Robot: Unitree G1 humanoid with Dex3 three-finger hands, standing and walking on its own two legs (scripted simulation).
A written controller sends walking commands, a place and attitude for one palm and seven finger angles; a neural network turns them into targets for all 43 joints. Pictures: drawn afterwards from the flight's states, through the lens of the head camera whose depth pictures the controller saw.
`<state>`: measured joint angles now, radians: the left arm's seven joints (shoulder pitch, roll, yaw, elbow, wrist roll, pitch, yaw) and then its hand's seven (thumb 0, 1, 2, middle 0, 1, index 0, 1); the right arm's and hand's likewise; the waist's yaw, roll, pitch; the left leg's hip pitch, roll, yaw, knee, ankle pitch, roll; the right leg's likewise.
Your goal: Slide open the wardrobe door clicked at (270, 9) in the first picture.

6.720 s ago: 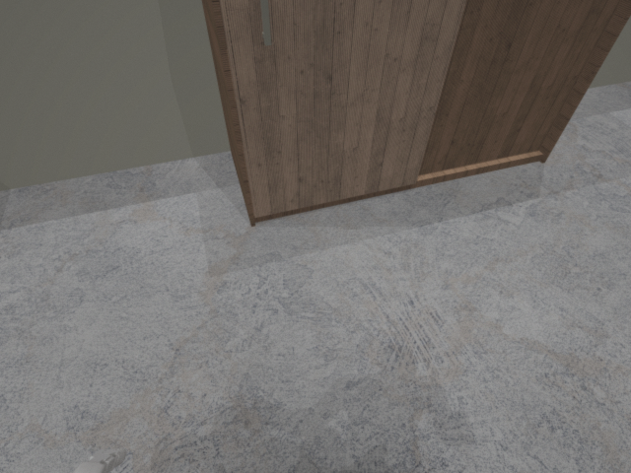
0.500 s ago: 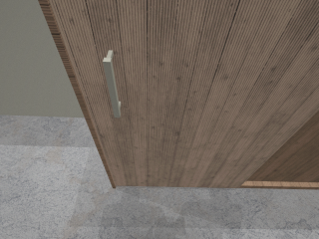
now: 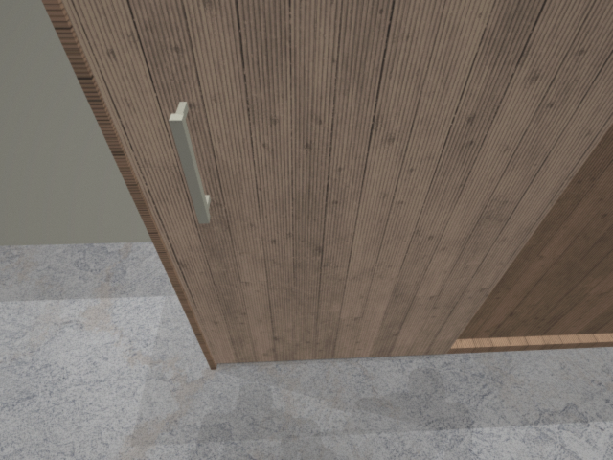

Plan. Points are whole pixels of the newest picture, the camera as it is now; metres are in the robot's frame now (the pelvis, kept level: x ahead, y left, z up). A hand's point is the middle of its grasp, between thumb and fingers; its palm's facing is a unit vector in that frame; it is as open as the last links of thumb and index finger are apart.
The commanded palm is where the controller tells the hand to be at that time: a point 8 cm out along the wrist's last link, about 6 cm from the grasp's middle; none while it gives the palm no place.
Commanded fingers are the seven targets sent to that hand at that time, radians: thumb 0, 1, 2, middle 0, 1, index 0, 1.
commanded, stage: come to a stop and stand still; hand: left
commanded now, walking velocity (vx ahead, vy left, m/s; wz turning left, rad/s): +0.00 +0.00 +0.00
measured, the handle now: (194, 167) +0.50 +0.21 +0.11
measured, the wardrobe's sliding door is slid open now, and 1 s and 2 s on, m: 0.00 0.00 0.00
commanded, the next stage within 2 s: look again from close up in 0.82 s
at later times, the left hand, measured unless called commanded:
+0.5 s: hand out of the picture -0.03 +0.17 -0.17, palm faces +0.04 -0.99 -0.14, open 7.4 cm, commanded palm none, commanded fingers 0.00 0.90 0.90 -0.20 -0.30 -0.20 -0.30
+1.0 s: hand out of the picture +0.03 +0.21 -0.17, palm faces -0.01 -0.98 -0.21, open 7.4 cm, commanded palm none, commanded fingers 0.00 0.90 0.90 -0.20 -0.30 -0.20 -0.30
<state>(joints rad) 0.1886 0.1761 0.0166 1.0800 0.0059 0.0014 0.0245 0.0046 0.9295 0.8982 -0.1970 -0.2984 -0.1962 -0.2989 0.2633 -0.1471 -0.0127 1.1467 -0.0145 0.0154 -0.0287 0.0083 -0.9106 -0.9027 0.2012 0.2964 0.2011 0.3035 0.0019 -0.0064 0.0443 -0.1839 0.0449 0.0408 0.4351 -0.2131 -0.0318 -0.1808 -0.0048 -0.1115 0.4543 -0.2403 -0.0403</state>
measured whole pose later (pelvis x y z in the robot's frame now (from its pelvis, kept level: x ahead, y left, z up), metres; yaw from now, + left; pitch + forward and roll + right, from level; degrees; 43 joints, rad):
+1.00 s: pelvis +0.02 +0.03 +0.00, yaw -1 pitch +0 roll +0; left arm 0.27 0.16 -0.01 1.11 0.02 -0.03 0.04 0.00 0.91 0.90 -0.20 -0.30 -0.19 -0.30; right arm 0.27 -0.17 -0.01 1.09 -0.01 -0.02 -0.02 0.01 -0.91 -0.90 0.20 0.30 0.20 0.30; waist -0.01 0.02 0.03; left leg -0.22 0.02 0.07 0.48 -0.26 0.01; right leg -0.20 -0.03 -0.08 0.45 -0.25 0.00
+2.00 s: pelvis +0.01 +0.03 -0.01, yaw +1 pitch +0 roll +1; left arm 0.46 0.20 0.03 0.19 -0.13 -0.04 0.13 0.04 0.91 0.88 -0.20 -0.33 -0.20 -0.33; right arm 0.33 -0.22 0.00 0.85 0.04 -0.24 -0.07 0.02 -0.92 -0.90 0.21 0.30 0.21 0.30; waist -0.01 0.02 0.01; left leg -0.27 -0.01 0.05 0.56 -0.28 0.01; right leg -0.27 -0.06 -0.10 0.59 -0.32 0.00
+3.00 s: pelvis +0.01 +0.03 -0.03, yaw +1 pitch +4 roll -1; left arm 0.24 0.30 0.32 0.02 -0.33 -0.22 -0.29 0.00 -0.26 0.40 -0.28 -1.04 -0.28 -1.04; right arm 0.25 -0.27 0.01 0.61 0.05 -0.28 -0.09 0.02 -0.90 -0.90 0.20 0.30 0.20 0.30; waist 0.03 0.02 -0.06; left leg -0.45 0.02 0.03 0.75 -0.38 0.01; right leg -0.42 -0.04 -0.11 0.72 -0.37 0.00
